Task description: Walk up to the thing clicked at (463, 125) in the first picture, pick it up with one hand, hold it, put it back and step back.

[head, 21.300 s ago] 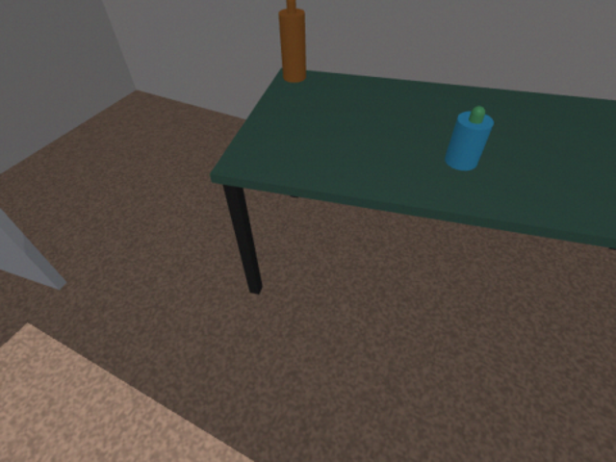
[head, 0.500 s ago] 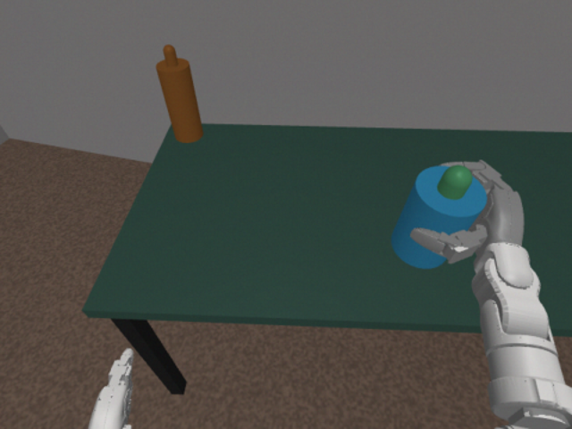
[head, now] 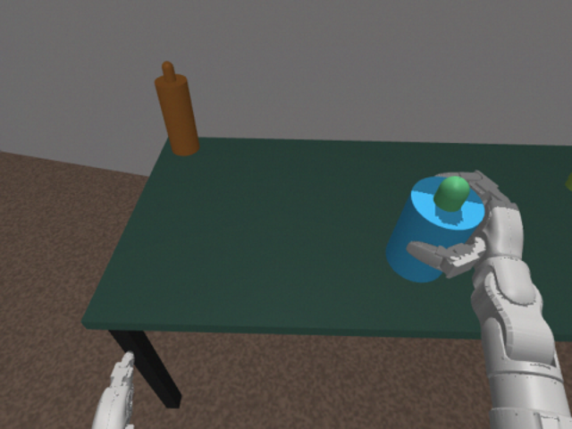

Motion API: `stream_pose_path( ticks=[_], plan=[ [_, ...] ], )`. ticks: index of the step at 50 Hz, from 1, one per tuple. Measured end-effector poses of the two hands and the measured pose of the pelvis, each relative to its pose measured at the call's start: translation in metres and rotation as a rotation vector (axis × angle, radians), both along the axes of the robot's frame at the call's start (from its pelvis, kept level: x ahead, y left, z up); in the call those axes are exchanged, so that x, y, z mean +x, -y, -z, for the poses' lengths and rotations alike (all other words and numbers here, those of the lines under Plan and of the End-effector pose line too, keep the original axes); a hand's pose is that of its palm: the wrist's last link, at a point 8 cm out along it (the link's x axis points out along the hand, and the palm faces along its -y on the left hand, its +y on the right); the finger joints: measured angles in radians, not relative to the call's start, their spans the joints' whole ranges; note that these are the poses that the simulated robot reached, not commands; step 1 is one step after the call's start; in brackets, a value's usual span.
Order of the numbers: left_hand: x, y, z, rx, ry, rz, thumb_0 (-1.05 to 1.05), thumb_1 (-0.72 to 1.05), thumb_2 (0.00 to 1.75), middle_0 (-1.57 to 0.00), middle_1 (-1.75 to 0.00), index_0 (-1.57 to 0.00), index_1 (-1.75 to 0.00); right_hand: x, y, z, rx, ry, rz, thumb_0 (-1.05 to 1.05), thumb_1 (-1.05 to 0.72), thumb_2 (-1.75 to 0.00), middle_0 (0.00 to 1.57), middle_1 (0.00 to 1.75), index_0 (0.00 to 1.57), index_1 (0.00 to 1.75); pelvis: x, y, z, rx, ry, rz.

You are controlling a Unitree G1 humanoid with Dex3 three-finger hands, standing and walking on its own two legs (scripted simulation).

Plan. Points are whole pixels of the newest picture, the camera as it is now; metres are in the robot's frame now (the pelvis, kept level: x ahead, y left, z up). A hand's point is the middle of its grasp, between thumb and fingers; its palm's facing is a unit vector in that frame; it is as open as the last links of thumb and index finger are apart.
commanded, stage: hold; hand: right
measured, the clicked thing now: (433, 224) +0.35 -0.16 +0.15
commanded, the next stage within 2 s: none
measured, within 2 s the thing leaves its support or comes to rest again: neither
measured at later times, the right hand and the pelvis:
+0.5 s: hand (452, 231) +0.33 -0.17 +0.16, palm faces +0.15 +0.99 +0.01, open 11.7 cm; pelvis +0.00 -0.01 +0.01, yaw +0 degrees
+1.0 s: hand (453, 227) +0.34 -0.17 +0.16, palm faces +0.17 +0.99 +0.01, open 11.7 cm; pelvis +0.00 +0.00 +0.01, yaw +0 degrees
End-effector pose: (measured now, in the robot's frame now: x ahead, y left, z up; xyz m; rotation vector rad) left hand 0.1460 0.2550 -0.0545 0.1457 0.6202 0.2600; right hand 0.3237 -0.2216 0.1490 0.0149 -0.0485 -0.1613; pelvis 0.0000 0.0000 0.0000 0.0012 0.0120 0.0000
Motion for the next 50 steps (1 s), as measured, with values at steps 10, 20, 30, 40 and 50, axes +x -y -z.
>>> stream_pose_path(
  ticks=[10,20,30,40,50],
  plan=[
    [-0.003,-0.003,0.008,-0.003,-0.042,-0.024,-0.01,-0.53,0.05,-0.05,-0.05,-0.04,-0.05,-0.007,0.003,-0.005,-0.008,-0.009,0.004,0.0,0.61,-0.96,0.62,1.05,0.65,1.07,0.002,0.004,-0.003,0.002,0.009,0.001],
    [0.008,0.008,0.003,-0.019,-0.02,0.005,-0.01,-0.52,0.04,-0.05,-0.05,-0.04,-0.05,-0.013,0.002,-0.011,-0.011,-0.008,-0.012,0.0,0.61,-0.96,0.62,1.05,0.66,1.07,0.004,0.006,-0.005,0.004,0.021,0.003],
    [-0.001,0.008,0.011,-0.026,-0.054,-0.005,-0.01,-0.52,0.04,-0.05,-0.05,-0.05,-0.05,-0.02,0.006,-0.004,0.003,-0.039,0.007,0.0,0.61,-0.95,0.62,1.05,0.65,1.07,0.002,0.007,-0.007,0.003,0.031,0.004],
    [0.006,0.007,0.005,-0.008,-0.026,0.002,-0.01,-0.52,0.04,-0.05,-0.05,-0.05,-0.05,-0.016,-0.003,-0.013,-0.01,-0.008,-0.014,0.0,0.61,-0.95,0.62,1.05,0.65,1.07,0.002,0.006,-0.008,0.004,0.035,0.003],
    [0.004,0.007,0.012,-0.038,-0.048,0.0,-0.01,-0.52,0.04,-0.05,-0.05,-0.05,-0.05,-0.018,0.001,-0.013,-0.009,-0.025,0.006,0.0,0.61,-0.96,0.62,1.05,0.65,1.07,0.002,0.004,-0.009,0.002,0.039,0.006]
  ],
)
